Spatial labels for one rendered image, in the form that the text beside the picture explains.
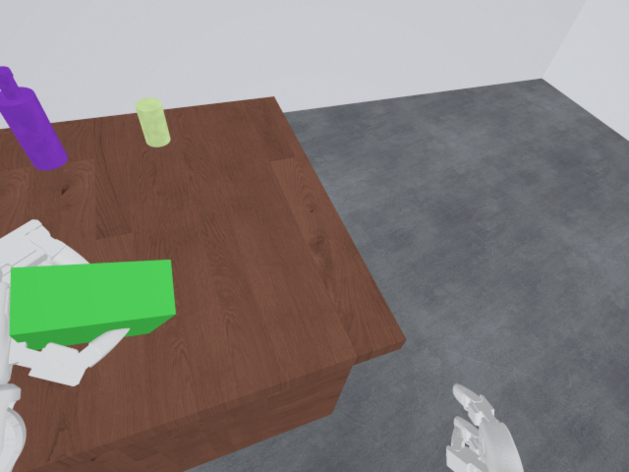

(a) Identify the table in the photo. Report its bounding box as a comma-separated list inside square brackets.
[0, 96, 406, 472]

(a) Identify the left robot hand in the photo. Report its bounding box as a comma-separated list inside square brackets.
[0, 219, 130, 386]

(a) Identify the sponge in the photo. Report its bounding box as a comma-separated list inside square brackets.
[9, 260, 176, 350]

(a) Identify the right robot hand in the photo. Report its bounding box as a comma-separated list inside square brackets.
[446, 383, 524, 472]

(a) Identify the left robot forearm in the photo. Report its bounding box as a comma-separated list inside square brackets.
[0, 383, 27, 472]

